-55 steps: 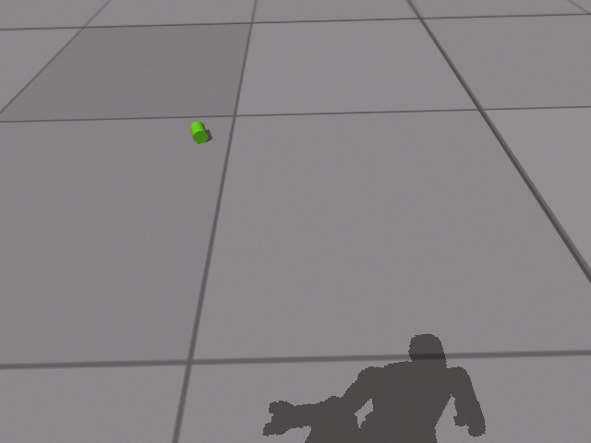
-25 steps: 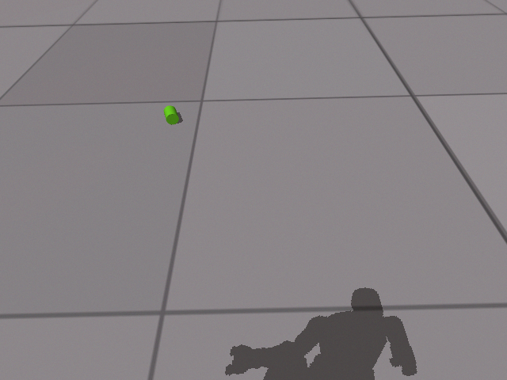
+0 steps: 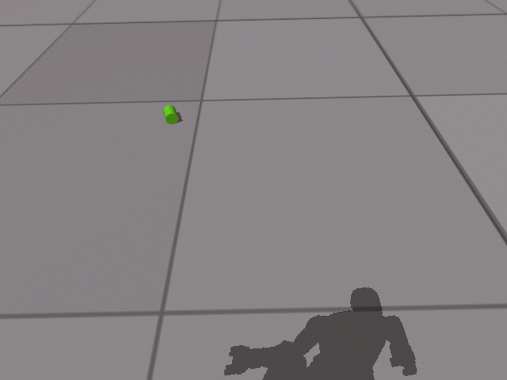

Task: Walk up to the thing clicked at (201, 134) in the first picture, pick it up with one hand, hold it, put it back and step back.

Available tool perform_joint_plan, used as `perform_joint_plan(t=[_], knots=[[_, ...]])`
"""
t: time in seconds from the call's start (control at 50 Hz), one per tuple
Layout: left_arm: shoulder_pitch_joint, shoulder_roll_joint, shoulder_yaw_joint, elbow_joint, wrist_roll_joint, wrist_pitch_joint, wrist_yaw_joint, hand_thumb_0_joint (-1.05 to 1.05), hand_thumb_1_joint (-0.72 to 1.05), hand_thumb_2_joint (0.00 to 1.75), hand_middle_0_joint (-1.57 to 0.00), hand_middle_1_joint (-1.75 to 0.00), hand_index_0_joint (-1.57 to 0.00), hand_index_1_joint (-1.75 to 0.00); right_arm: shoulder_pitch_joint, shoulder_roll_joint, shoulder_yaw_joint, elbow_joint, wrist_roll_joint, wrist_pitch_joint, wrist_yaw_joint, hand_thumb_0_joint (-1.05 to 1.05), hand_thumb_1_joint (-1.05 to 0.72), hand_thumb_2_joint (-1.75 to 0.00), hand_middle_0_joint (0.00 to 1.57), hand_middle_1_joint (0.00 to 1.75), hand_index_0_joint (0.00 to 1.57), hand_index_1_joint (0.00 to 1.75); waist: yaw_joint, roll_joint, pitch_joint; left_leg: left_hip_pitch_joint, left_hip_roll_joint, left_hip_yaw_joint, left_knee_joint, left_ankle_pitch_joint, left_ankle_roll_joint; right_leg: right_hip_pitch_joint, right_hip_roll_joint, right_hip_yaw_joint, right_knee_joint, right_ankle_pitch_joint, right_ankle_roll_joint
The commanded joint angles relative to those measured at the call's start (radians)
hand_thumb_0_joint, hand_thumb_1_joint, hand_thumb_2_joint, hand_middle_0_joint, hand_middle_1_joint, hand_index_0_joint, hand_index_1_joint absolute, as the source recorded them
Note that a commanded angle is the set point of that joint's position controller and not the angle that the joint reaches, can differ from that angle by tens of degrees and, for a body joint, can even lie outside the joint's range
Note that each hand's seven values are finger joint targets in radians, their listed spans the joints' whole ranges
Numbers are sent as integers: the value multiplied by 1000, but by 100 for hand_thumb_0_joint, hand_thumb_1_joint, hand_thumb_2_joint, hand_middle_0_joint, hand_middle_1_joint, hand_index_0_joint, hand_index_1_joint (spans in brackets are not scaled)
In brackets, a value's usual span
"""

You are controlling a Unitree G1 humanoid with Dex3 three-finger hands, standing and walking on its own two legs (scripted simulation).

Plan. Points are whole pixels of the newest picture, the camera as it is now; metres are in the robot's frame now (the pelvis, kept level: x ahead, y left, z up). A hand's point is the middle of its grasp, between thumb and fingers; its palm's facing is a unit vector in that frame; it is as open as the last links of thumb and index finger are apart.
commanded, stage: stand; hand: left
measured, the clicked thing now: (170, 114) +1.83 +0.63 -0.74
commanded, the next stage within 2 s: walk up in 0.02 s
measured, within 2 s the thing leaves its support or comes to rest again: neither
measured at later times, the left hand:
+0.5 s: hand out of the picture +0.17 +0.41 -0.16, palm faces +0.32 -0.90 -0.28, open 7.4 cm
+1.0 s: hand (76, 276) +0.35 +0.40 -0.12, palm faces +0.67 -0.62 -0.40, open 7.4 cm
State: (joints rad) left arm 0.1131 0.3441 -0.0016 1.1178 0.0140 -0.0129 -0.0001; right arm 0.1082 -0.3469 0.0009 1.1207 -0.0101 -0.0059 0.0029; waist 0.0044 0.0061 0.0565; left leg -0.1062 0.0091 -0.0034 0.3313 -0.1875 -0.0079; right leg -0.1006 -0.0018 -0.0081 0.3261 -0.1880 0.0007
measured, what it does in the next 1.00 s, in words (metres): walks ahead, turning left: left foot, then right foot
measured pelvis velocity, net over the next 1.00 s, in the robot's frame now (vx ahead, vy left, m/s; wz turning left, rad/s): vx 0.47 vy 0.11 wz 0.79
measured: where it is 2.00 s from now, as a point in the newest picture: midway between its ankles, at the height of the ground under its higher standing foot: (211, 204)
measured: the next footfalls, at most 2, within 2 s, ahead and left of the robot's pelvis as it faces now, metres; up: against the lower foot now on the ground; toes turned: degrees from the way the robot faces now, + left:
left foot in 0.36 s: +0.16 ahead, +0.23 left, +0.00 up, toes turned +26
right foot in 0.84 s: +0.60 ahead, +0.07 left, +0.00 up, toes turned +37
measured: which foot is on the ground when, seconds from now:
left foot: down 0.00-0.06, up 0.08-0.34, down 0.36-0.86, up 0.88-1.00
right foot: down 0.00-0.36, up 0.38-0.82, down 0.84-1.00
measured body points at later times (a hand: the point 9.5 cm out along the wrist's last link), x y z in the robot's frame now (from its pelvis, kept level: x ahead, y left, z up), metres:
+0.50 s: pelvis +0.13 +0.09 -0.02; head +0.10 +0.14 +0.42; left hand +0.15 +0.45 -0.14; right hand +0.32 -0.22 -0.08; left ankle +0.13 +0.21 -0.75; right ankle +0.13 -0.04 -0.68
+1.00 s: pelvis +0.47 +0.11 -0.02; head +0.50 +0.11 +0.43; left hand +0.31 +0.43 -0.09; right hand +0.80 -0.07 -0.12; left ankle +0.34 +0.17 -0.65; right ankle +0.56 +0.05 -0.75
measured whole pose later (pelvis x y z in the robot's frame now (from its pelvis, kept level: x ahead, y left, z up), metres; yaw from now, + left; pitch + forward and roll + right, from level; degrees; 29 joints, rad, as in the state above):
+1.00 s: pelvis +0.47 +0.11 -0.02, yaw +45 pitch -1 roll +1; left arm 0.16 0.42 0.09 0.82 0.04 -0.03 -0.11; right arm 0.22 -0.53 -0.07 0.98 0.00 -0.06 -0.01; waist 0.08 0.04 0.02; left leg -0.47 0.03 0.02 1.22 -0.37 0.04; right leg -0.29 -0.08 -0.12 0.59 -0.29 0.00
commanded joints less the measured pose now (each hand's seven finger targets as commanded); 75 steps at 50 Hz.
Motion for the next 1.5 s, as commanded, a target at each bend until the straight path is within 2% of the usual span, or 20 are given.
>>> perform_joint_plan(t=[0.0,0.04,0.08,0.32,0.34,0.36,0.38,0.48,0.68,0.78,0.8,0.84,0.86,0.96,1.16,1.2,1.22,1.26,1.34,1.48], knots=[[-21,361,144,-135,13,-39,-33,0,90,90,-20,-30,-20,-30,-31,-328,-99,-133,12,-37,33,0,-90,-90,20,30,20,30,76,-30,-165,-296,96,-233,1,-327,88,246,-85,-11,113,-358,-56],[150,406,175,-135,26,-45,-49,0,90,90,-20,-30,-20,-30,-288,-257,-64,-253,-14,-43,59,0,-90,-90,20,30,20,30,222,-198,-63,-776,-39,38,269,-222,-5,463,-335,235,-180,-655,-156],[-5,390,173,-219,22,-50,-53,0,90,90,-20,-30,-20,-30,-281,-276,-87,-270,-28,-40,68,0,-90,-90,20,30,20,30,159,-187,1,-770,129,0,600,-196,3,207,-556,364,-288,-592,-244],[-198,299,141,-283,44,-28,-106,0,90,90,-20,-30,-20,-30,231,-366,-161,-116,-6,-27,86,0,-90,-90,20,30,20,30,-112,112,-89,144,-6,206,245,-217,28,-329,-169,-251,398,-435,-124],[-212,217,111,-311,33,-23,-115,0,90,90,-20,-30,-20,-30,360,-449,-181,-98,-18,-29,67,0,-90,-90,20,30,20,30,-170,349,-53,249,120,-121,42,-502,103,-552,-66,-256,797,-389,-83],[-261,189,91,-369,15,-28,-125,0,90,90,-20,-30,-20,-30,345,-557,-185,-135,0,-39,59,0,-90,-90,20,30,20,30,-142,375,21,223,382,-788,-278,-853,212,-821,53,-116,937,-392,-39],[-263,282,91,-383,30,-36,-125,0,90,90,-20,-30,-20,-30,190,-587,-190,-184,39,-46,53,0,-90,-90,20,30,20,30,-72,225,56,43,500,-956,-413,-917,296,-752,-67,79,935,-331,-47],[-73,356,130,-261,11,-8,-136,0,90,90,-20,-30,-20,-30,20,-425,-111,-230,25,-94,18,0,-90,-90,20,30,20,30,77,107,-61,-97,229,-319,-241,-389,169,-443,-104,81,733,-105,26],[-288,297,140,-407,22,0,-162,0,90,90,-20,-30,-20,-30,155,-432,-131,-230,15,-118,-11,0,-90,-90,20,30,20,30,7,82,-2,-45,202,-279,-212,-249,186,-519,-101,91,432,33,47],[-200,290,161,-398,19,-7,-151,0,90,90,-20,-30,-20,-30,129,-440,-141,-250,-20,-106,-35,0,-90,-90,20,30,20,30,61,167,-73,-19,204,-267,32,116,152,-289,-87,49,314,-140,4],[-19,309,179,-350,16,-12,-142,0,90,90,-20,-30,-20,-30,72,-433,-138,-270,-20,-103,-40,0,-90,-90,20,30,20,30,168,112,-141,-141,174,-223,255,174,119,-28,-82,46,242,-118,-21],[318,497,237,-267,41,-32,-100,0,90,90,-20,-30,-20,-30,95,-217,-70,-328,-17,-106,-40,0,-90,-90,20,30,20,30,293,-487,-260,-710,-80,-9,937,-424,57,442,-364,442,-1,-562,-21],[173,521,222,-320,30,-35,-90,0,90,90,-20,-30,-20,-30,133,-299,-93,-305,-6,-104,-52,0,-90,-90,20,30,20,30,196,-474,-248,-781,-64,-8,1084,-376,74,353,-483,749,-224,-675,-100],[-13,327,171,-375,13,-44,-87,0,90,90,-20,-30,-20,-30,162,-372,-105,-200,18,-84,2,0,-90,-90,20,30,20,30,47,-245,-24,-528,100,-31,834,-126,47,-42,-279,147,-83,-213,-111],[88,317,156,-479,25,-2,-95,0,90,90,-20,-30,-20,-30,250,-323,-112,-261,22,-49,-15,0,-90,-90,20,30,20,30,11,-95,-107,-4,-85,265,288,130,67,-128,-185,-181,223,467,-50],[143,290,135,-508,32,7,-81,0,90,90,-20,-30,-20,-30,457,-395,-155,-238,2,-45,-51,0,-90,-90,20,30,20,30,-90,-11,-222,313,6,87,219,11,155,-316,-130,-190,626,456,-8],[162,250,120,-524,42,7,-76,0,90,90,-20,-30,-20,-30,506,-447,-179,-247,-8,-47,-68,0,-90,-90,20,30,20,30,-113,112,-219,465,200,-230,163,-168,226,-585,-70,-115,837,-120,21],[167,380,130,-547,30,25,-89,0,90,90,-20,-30,-20,-30,367,-535,-191,-348,47,-60,-99,0,-90,-90,20,30,20,30,-84,-22,-242,363,560,-855,-87,-431,401,-782,-63,159,1199,-305,69],[135,360,129,-473,30,12,-92,0,90,90,-20,-30,-20,-30,215,-421,-129,-351,39,-115,-103,0,-90,-90,20,30,20,30,11,-112,-69,-45,337,-327,39,170,278,-573,-182,166,961,-278,59],[61,315,164,-472,44,66,-148,0,90,90,-20,-30,-20,-30,199,-501,-150,-320,-5,-132,-58,0,-90,-90,20,30,20,30,26,155,-5,-392,177,-219,-15,-456,214,-429,-144,39,603,-110,12]])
